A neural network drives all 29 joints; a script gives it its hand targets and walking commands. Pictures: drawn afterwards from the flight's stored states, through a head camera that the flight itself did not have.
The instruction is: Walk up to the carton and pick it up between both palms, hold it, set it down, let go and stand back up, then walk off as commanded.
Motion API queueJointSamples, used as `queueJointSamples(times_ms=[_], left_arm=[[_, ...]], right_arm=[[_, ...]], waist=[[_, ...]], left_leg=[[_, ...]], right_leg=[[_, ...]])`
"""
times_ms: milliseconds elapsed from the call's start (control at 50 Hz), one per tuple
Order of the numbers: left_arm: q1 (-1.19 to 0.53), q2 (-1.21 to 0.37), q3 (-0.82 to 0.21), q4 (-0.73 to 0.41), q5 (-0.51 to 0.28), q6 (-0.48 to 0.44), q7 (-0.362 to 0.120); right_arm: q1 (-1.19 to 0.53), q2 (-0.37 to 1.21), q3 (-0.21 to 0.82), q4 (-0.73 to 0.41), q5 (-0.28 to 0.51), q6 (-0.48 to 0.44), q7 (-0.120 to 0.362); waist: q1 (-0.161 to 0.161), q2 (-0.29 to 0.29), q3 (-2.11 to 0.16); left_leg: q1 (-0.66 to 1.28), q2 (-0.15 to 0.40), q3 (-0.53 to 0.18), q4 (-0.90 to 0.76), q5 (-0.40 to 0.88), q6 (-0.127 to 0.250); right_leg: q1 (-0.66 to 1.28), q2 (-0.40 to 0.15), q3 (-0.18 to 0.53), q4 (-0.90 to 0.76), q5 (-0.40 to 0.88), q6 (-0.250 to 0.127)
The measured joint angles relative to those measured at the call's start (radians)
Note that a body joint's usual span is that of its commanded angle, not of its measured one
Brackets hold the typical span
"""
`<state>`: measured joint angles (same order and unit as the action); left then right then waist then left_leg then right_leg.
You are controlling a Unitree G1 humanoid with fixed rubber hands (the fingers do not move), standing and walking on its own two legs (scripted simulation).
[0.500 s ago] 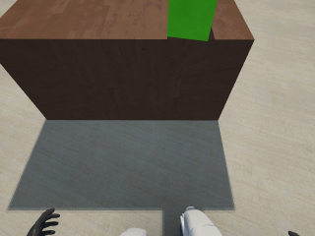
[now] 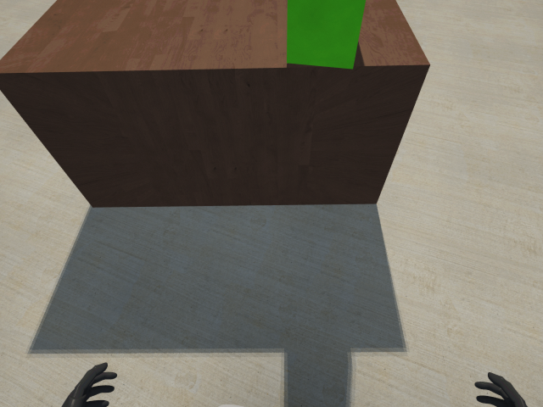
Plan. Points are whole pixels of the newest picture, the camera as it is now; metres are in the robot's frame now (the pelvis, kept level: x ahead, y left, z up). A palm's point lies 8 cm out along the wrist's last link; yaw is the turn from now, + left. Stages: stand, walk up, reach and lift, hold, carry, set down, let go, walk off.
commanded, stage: walk off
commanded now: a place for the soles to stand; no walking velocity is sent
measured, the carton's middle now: (327, 6) +1.11 -0.07 +0.05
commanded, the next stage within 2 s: stand in 0.50 s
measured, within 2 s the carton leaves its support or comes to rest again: neither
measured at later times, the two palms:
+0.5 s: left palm out of the picture +0.10 +0.32 -0.09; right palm out of the picture +0.12 -0.32 -0.09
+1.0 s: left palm out of the picture +0.09 +0.31 -0.08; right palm out of the picture +0.11 -0.33 -0.09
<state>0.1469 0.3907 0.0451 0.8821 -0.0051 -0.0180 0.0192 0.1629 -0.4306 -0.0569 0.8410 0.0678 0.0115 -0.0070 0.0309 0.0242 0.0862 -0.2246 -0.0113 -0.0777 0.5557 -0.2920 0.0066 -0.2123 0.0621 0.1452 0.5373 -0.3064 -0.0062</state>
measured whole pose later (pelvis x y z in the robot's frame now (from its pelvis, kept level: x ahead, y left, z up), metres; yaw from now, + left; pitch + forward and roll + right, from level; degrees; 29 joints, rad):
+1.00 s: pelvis -0.01 -0.01 +0.01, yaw +0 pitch +0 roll +1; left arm 0.08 0.39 0.02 1.03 -0.01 -0.03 0.02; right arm 0.09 -0.43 -0.06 1.04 0.07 -0.02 0.00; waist 0.03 0.02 0.02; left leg -0.20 -0.02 -0.08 0.41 -0.22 -0.01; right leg -0.21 0.04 0.15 0.45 -0.24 -0.01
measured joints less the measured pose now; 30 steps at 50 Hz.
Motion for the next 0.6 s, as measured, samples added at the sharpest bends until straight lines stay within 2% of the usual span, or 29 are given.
queueJointSamples(times_ms=[600], left_arm=[[-0.047,-0.004,-0.014,0.075,0.000,-0.002,-0.004]], right_arm=[[-0.053,0.000,0.000,0.089,0.000,-0.026,0.003]], waist=[[0.000,-0.006,-0.020]], left_leg=[[0.013,-0.010,0.000,-0.070,0.010,-0.006]], right_leg=[[0.000,-0.017,0.000,-0.041,0.017,0.001]])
